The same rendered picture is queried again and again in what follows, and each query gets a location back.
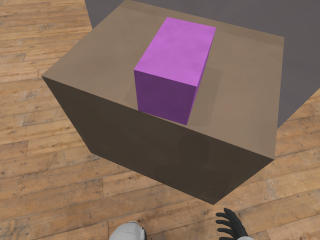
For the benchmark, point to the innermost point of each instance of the left robot thigh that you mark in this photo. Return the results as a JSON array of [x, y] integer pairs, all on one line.
[[128, 231]]

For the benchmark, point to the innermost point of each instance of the robot right hand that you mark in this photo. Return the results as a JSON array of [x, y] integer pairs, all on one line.
[[237, 229]]

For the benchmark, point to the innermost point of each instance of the pedestal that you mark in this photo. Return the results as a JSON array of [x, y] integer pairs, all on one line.
[[232, 128]]

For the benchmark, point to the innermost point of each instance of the carton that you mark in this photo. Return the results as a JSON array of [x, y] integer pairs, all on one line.
[[168, 75]]

